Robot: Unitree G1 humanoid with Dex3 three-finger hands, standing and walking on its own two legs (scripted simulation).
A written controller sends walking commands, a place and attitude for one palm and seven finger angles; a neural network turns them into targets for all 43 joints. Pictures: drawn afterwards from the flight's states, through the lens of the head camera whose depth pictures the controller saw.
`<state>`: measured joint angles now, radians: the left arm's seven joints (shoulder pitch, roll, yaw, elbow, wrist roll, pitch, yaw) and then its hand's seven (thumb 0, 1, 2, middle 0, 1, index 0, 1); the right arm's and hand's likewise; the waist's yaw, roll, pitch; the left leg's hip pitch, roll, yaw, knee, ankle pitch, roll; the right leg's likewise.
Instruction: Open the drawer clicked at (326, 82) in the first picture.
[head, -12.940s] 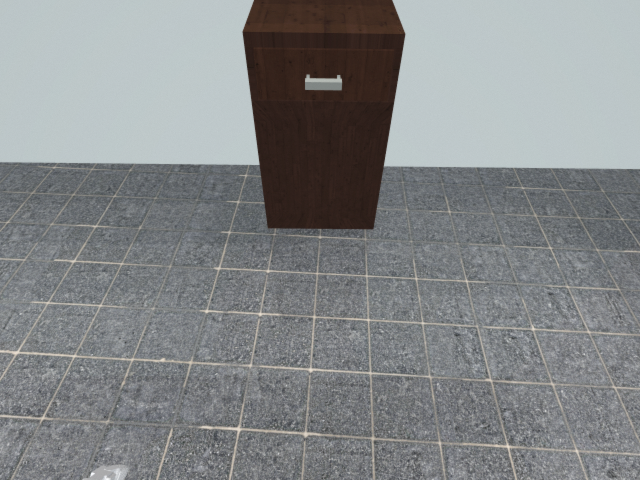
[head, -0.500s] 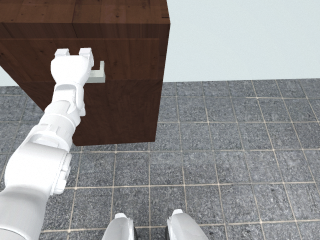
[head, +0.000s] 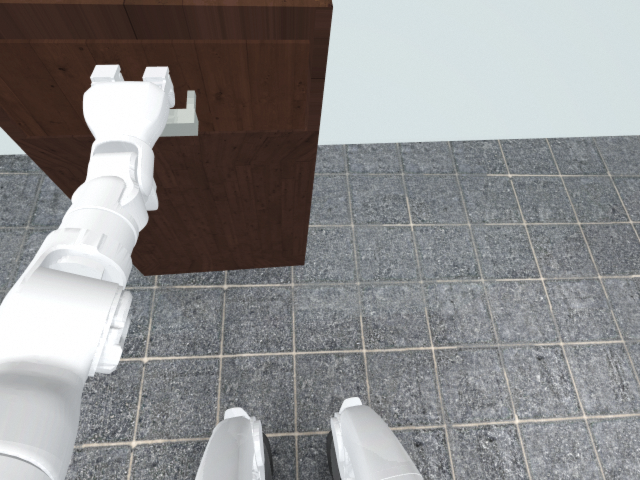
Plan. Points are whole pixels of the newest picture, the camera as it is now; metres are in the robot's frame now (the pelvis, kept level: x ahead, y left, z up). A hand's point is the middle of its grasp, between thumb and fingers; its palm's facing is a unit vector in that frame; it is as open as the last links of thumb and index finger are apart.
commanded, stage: lift the fingers back up to retry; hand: left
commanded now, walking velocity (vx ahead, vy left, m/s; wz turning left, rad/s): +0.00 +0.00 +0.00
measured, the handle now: (154, 110) +0.61 +0.16 +0.02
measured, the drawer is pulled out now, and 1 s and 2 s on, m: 0.00 0.00 0.00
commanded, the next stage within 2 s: re-aim the fingers above the handle in 0.88 s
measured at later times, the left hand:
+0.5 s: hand (140, 127) +0.55 +0.16 +0.05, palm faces -0.05 -0.05 -1.00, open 13.8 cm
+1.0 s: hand (129, 116) +0.55 +0.17 +0.08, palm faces -0.05 -0.06 -1.00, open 13.8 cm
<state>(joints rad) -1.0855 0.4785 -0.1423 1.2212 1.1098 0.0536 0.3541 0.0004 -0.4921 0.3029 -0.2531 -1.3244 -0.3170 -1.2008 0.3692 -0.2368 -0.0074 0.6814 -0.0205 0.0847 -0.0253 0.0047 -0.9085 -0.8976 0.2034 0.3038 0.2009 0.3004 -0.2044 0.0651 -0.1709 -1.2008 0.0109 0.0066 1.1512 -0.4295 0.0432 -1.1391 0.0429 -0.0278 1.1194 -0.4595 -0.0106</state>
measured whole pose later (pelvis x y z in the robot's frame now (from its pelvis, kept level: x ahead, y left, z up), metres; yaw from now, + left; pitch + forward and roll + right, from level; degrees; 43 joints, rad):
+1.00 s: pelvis +0.07 +0.00 +0.06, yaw +0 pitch +20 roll -1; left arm -0.80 0.38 -0.09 1.02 1.08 -0.02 0.35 0.00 -0.49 0.30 -0.32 -1.20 -0.32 -1.20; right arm 0.34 -0.23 -0.07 0.68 -0.02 0.15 0.00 0.00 -0.91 -0.90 0.20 0.30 0.20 0.30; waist -0.12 0.05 -0.16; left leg -0.77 0.01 0.03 0.82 -0.40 0.03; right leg -0.72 0.05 0.01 0.78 -0.42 -0.02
